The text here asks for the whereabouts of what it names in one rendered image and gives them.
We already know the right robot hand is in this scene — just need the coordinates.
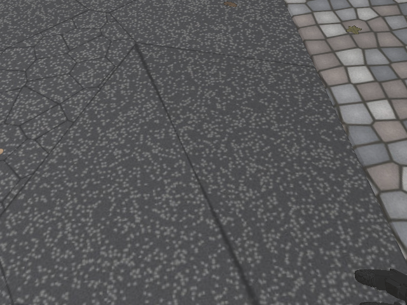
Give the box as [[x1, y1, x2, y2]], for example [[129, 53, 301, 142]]
[[354, 268, 407, 305]]

